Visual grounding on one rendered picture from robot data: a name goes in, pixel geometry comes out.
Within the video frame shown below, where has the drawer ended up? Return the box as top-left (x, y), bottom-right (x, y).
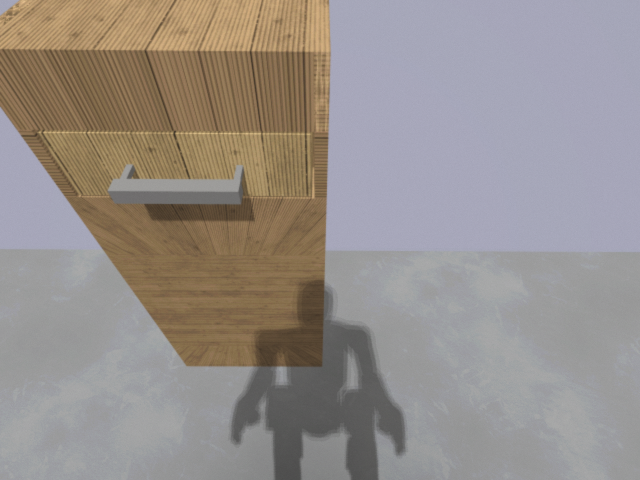
top-left (37, 130), bottom-right (313, 196)

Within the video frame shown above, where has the handle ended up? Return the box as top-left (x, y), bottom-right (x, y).
top-left (108, 164), bottom-right (244, 204)

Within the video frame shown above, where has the cabinet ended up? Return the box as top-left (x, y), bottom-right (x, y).
top-left (0, 0), bottom-right (331, 367)

